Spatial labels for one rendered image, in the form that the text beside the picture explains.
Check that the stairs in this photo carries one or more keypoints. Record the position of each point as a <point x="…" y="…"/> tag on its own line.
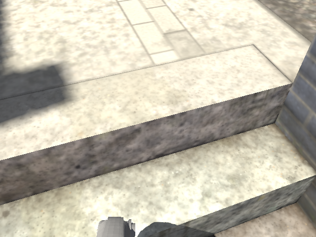
<point x="222" y="170"/>

